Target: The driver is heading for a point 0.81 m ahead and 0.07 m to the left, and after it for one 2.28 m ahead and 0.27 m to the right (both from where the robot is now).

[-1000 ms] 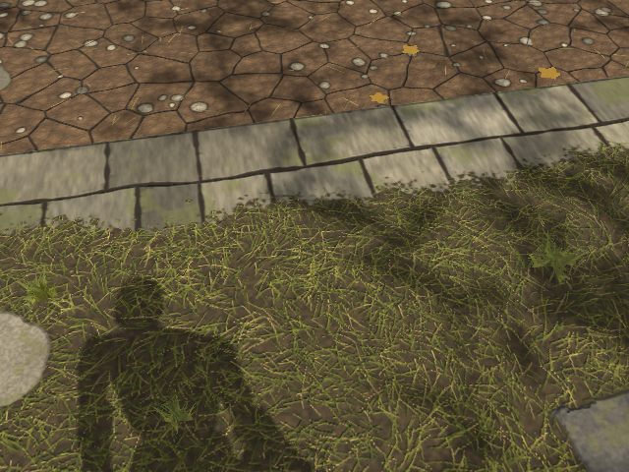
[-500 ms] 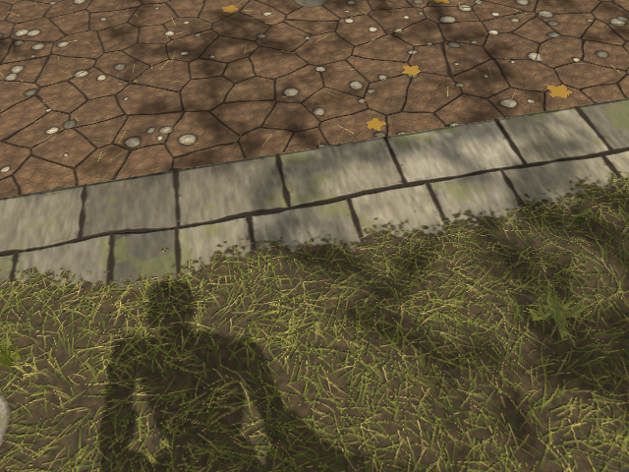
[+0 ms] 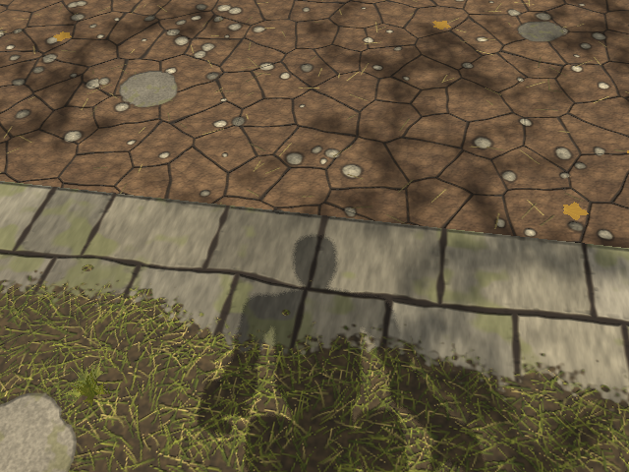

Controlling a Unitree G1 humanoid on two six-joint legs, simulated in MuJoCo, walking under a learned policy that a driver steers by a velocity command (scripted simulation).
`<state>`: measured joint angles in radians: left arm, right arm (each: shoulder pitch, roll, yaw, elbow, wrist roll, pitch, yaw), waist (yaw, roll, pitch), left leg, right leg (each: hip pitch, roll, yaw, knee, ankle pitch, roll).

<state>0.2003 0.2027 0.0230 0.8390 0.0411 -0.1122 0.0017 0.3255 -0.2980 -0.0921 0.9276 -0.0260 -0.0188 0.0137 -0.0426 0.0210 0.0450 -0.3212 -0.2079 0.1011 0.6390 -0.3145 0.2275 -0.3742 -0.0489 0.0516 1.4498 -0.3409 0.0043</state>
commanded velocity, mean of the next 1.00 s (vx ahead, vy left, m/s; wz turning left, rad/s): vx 0.83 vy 0.00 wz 0.29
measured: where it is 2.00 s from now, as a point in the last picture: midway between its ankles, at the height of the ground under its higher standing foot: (257, 272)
